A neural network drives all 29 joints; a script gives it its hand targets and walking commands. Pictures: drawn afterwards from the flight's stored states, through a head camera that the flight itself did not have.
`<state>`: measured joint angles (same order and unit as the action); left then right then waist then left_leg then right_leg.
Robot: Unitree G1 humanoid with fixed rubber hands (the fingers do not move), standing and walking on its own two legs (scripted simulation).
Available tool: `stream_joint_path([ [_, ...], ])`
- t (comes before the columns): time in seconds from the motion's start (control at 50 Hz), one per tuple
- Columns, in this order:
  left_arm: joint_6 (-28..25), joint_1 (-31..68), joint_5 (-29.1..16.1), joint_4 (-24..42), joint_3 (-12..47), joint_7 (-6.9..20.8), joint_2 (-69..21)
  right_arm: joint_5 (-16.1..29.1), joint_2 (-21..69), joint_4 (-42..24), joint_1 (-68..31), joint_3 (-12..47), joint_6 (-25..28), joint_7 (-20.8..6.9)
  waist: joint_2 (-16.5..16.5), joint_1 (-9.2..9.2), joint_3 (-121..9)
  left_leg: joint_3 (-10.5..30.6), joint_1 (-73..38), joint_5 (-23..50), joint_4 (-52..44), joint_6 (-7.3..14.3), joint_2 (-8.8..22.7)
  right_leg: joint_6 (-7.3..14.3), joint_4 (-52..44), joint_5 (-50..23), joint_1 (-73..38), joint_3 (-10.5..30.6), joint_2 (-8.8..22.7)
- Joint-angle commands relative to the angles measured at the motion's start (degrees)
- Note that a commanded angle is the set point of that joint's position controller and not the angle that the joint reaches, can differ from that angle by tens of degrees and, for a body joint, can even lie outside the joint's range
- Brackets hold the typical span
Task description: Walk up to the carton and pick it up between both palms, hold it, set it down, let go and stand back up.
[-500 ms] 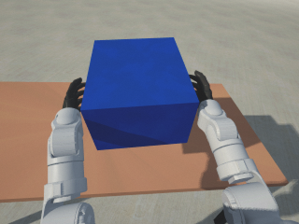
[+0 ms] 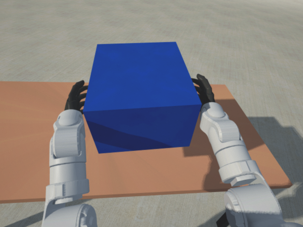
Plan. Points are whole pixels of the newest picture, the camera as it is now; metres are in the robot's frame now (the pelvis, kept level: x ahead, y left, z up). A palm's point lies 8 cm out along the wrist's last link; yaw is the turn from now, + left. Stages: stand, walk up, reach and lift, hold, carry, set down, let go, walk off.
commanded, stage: hold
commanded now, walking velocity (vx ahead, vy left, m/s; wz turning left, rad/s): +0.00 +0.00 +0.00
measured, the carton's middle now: (140, 92) +0.44 +0.02 +0.16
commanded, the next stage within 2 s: none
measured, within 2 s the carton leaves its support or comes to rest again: neither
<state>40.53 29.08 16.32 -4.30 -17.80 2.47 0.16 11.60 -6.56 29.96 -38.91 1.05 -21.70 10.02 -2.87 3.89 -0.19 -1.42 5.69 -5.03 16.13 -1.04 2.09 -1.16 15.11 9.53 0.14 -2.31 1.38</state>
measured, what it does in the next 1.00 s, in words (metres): stands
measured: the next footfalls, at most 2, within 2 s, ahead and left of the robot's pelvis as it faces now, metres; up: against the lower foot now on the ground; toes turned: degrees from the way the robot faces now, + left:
none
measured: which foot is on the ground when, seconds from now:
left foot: down 0.00-1.00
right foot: down 0.00-1.00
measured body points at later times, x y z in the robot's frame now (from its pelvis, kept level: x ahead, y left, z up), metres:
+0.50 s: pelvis +0.00 +0.00 +0.00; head -0.03 +0.02 +0.45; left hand +0.37 +0.19 +0.17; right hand +0.39 -0.15 +0.19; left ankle +0.05 +0.13 -0.75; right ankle -0.01 -0.13 -0.75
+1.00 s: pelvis +0.00 +0.00 +0.00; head -0.04 +0.02 +0.45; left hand +0.36 +0.19 +0.17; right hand +0.38 -0.15 +0.19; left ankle +0.05 +0.13 -0.75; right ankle -0.01 -0.13 -0.75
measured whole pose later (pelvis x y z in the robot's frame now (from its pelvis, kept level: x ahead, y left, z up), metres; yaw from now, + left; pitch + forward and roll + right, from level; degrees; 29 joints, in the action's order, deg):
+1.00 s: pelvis +0.00 +0.00 +0.00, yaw +0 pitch -6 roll +0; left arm 40.3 29.8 15.9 -4.2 -18.7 3.0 0.4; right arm 11.0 -6.2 28.6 -39.3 1.0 -22.2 10.6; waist -2.8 3.6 -0.2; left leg -1.2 4.7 -4.9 15.6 -1.0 2.1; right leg -1.1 14.9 9.7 -0.7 -2.4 1.3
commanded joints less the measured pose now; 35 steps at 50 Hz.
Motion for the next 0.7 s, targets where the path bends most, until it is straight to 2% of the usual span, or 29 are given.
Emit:
stream_joint_path([
  [0.0, -6.8, 42.4, -13.6, 11.6, 31.3, 7.9, -27.1, 5.4, 32.9, -24.2, -41.6, 18.3, 6.1, -7.2, 4.7, 0.75, -30.5, -0.4, -18.2, 12.7, 3.2, -0.8, -3.9, -0.9, -1.4, -10.8, 3.9, -2.3, -4.6],
  [0.02, -7.2, 43.3, -13.8, 13.4, 31.8, 7.6, -27.1, 5.6, 33.7, -25.5, -41.9, 19.4, 6.2, -7.1, 4.8, 0.41, -32.0, -0.4, -19.1, 14.5, 4.0, -1.0, -4.1, -1.1, -1.1, -12.6, 3.5, -2.3, -4.7],
  [0.04, -7.2, 43.0, -13.3, 11.1, 31.1, 7.6, -26.1, 5.3, 33.0, -23.4, -40.9, 18.6, 5.7, -6.9, 4.6, 0.93, -29.3, -0.3, -18.9, 13.6, 3.8, -1.1, -4.1, -1.2, -1.5, -12.1, 3.7, -2.3, -4.5],
  [0.06, -7.5, 41.4, -14.2, 14.7, 33.3, 7.3, -27.2, 6.0, 33.5, -25.5, -38.4, 20.1, 6.0, -6.9, 5.1, 1.47, -32.1, 0.0, -20.1, 16.2, 4.5, -1.4, -4.1, -1.2, -0.8, -14.6, 3.0, -2.2, -4.8],
  [0.1, -7.1, 41.7, -13.1, 12.1, 31.0, 7.5, -25.4, 5.3, 32.9, -21.8, -36.9, 19.1, 4.9, -6.7, 4.9, 1.04, -28.6, -0.2, -18.3, 12.7, 3.3, -0.9, -4.4, -1.5, -1.4, -12.0, 3.0, -1.9, -4.2],
  [0.12, -6.9, 40.4, -13.3, 12.5, 31.0, 7.7, -25.9, 5.2, 33.3, -23.5, -36.9, 19.6, 4.9, -6.6, 3.9, 1.15, -29.3, -0.3, -17.8, 12.5, 3.1, -0.8, -4.3, -1.7, -1.2, -12.7, 2.4, -2.0, -4.3],
  [0.16, -6.2, 40.7, -11.6, 7.8, 27.4, 8.4, -24.3, 4.7, 33.0, -19.8, -37.9, 18.5, 3.9, -6.6, 2.1, -0.07, -23.5, -0.6, -14.6, 7.7, 1.3, 0.3, -4.5, -1.9, -2.3, -9.6, 2.9, -1.6, -3.6],
  [0.18, -6.1, 40.1, -11.5, 8.1, 27.4, 8.7, -24.6, 4.7, 33.4, -20.2, -37.8, 18.9, 4.0, -6.7, 2.0, -0.35, -24.3, -0.6, -14.3, 7.3, 0.9, 0.6, -4.5, -1.9, -2.2, -9.1, 2.4, -1.5, -3.5],
  [0.2, -5.6, 40.6, -10.5, 5.9, 26.1, 9.0, -24.3, 4.0, 32.8, -17.5, -38.1, 17.9, 3.6, -6.9, 1.8, -0.38, -21.1, -1.0, -13.2, 4.8, 0.0, 0.8, -4.4, -1.6, -2.9, -6.6, 3.3, -1.4, -3.4],
  [0.22, -5.2, 38.7, -10.5, 7.1, 26.7, 9.2, -25.3, 4.6, 33.1, -20.2, -38.1, 18.9, 4.1, -6.9, 1.8, -0.86, -23.1, -1.2, -14.2, 6.3, 0.5, 0.9, -4.3, -1.4, -2.5, -7.5, 2.5, -1.6, -3.8],
  [0.24, -5.0, 40.3, -10.3, 6.7, 26.9, 9.2, -25.1, 4.3, 32.9, -18.4, -38.5, 17.7, 3.7, -6.9, 3.4, -0.35, -21.1, -1.1, -13.8, 5.4, 0.0, 0.3, -4.4, -1.2, -2.9, -6.3, 3.3, -1.9, -3.8],
  [0.26, -4.6, 39.5, -10.1, 5.7, 26.5, 9.3, -25.2, 4.5, 32.4, -19.1, -39.7, 17.9, 4.1, -6.9, 3.2, -0.85, -21.4, -1.4, -13.8, 5.6, 0.2, 0.4, -4.4, -1.0, -2.9, -5.7, 3.4, -1.9, -4.0],
  [0.28, -4.7, 39.6, -10.5, 6.8, 27.5, 9.2, -26.2, 4.6, 32.7, -19.5, -39.4, 17.6, 4.3, -6.9, 3.9, -0.19, -22.2, -1.3, -14.3, 6.4, 0.6, 0.1, -4.2, -0.8, -2.9, -5.8, 3.7, -1.9, -4.0],
  [0.3, -4.7, 40.3, -10.9, 6.7, 27.5, 9.1, -26.4, 5.0, 33.0, -20.1, -40.9, 17.7, 4.5, -7.0, 3.8, -0.46, -22.3, -1.1, -14.6, 7.4, 0.9, 0.1, -4.3, -0.8, -2.8, -6.6, 4.4, -2.0, -4.1],
  [0.32, -4.7, 41.0, -10.8, 4.9, 27.4, 9.2, -26.6, 4.5, 32.7, -19.1, -41.7, 16.7, 4.5, -7.0, 3.8, 0.15, -21.2, -1.1, -14.6, 6.2, 0.9, 0.1, -4.1, -0.9, -3.1, -5.1, 5.3, -2.1, -4.0],
  [0.36, -5.4, 42.0, -11.5, 7.7, 28.2, 9.1, -26.8, 4.8, 33.4, -19.0, -40.4, 16.8, 4.6, -6.7, 4.1, 0.70, -23.1, -0.8, -15.7, 9.5, 1.8, -0.3, -4.1, -1.1, -2.5, -8.5, 4.0, -2.2, -4.2],
  [0.38, -5.7, 41.7, -11.6, 8.9, 28.7, 9.1, -26.8, 4.9, 32.8, -17.6, -37.6, 16.1, 4.3, -6.7, 4.9, 1.93, -23.4, -0.6, -16.4, 9.4, 1.7, -0.8, -4.0, -1.0, -2.2, -8.5, 4.3, -2.0, -4.2],
  [0.42, -5.8, 41.3, -11.9, 11.9, 29.9, 8.7, -27.3, 5.3, 32.4, -20.3, -37.5, 17.0, 4.9, -6.8, 5.4, 1.82, -26.0, -0.4, -17.6, 11.8, 2.3, -1.5, -4.0, -0.9, -1.7, -9.7, 3.4, -2.5, -4.9],
  [0.46, -5.8, 40.4, -12.3, 11.3, 31.0, 8.6, -26.6, 5.5, 31.6, -21.4, -37.6, 17.0, 4.9, -6.6, 6.2, 2.26, -25.5, -0.1, -18.1, 13.2, 3.1, -1.9, -4.1, -1.0, -2.0, -10.8, 3.7, -2.6, -4.6],
  [0.48, -6.5, 40.8, -13.3, 15.2, 32.8, 8.2, -27.2, 5.9, 32.0, -22.1, -36.0, 18.1, 5.1, -6.6, 7.2, 2.78, -27.8, 0.0, -19.1, 15.7, 3.7, -2.5, -4.1, -0.9, -1.2, -12.9, 3.1, -2.6, -4.7],
  [0.5, -6.8, 42.9, -13.5, 14.3, 32.3, 8.1, -26.0, 5.7, 32.7, -22.3, -37.5, 18.7, 5.1, -6.6, 6.5, 2.13, -27.6, 0.0, -18.1, 14.9, 3.9, -2.1, -4.5, -1.3, -1.3, -12.8, 3.0, -2.5, -4.4],
  [0.52, -6.8, 41.0, -13.6, 15.2, 32.9, 7.8, -26.5, 6.3, 32.9, -23.2, -35.8, 19.4, 5.2, -6.5, 6.7, 2.62, -28.2, 0.0, -18.9, 16.1, 4.1, -2.3, -4.5, -1.3, -1.0, -15.0, 2.4, -2.3, -4.5],
  [0.54, -6.8, 39.8, -13.1, 15.7, 32.6, 7.7, -25.9, 6.5, 32.4, -23.5, -34.5, 19.8, 5.0, -6.4, 6.8, 2.24, -28.0, 0.2, -19.1, 17.2, 4.1, -2.4, -4.4, -1.4, -0.8, -16.1, 1.8, -2.3, -4.5],
  [0.56, -6.1, 38.4, -11.9, 13.5, 31.2, 7.9, -24.9, 6.7, 31.8, -23.9, -35.7, 20.2, 4.8, -6.4, 6.1, 1.20, -26.2, -0.1, -18.4, 16.2, 3.9, -2.2, -4.5, -1.5, -1.0, -15.8, 1.6, -2.3, -4.5],
  [0.58, -5.5, 37.0, -10.3, 10.5, 29.0, 8.2, -23.6, 6.0, 31.3, -21.4, -35.2, 19.5, 4.1, -6.3, 4.8, 0.50, -22.3, -0.4, -16.8, 12.9, 2.7, -1.5, -4.5, -1.7, -1.7, -13.1, 1.7, -2.2, -4.2],
  [0.64, -4.8, 38.7, -10.6, 9.6, 27.6, 9.1, -23.8, 5.6, 32.3, -22.6, -38.9, 19.7, 4.0, -6.6, 2.6, -0.97, -22.2, -1.0, -14.0, 9.0, 1.1, 0.0, -4.5, -1.8, -2.2, -10.1, 1.7, -2.0, -3.9],
  [0.68, -5.4, 38.1, -12.1, 13.4, 29.9, 8.5, -25.7, 7.2, 33.5, -25.3, -38.2, 21.7, 4.9, -6.5, 3.3, -0.71, -26.8, -0.7, -16.2, 14.6, 2.8, -0.4, -4.4, -1.7, -1.1, -15.6, 0.4, -1.8, -4.3],
])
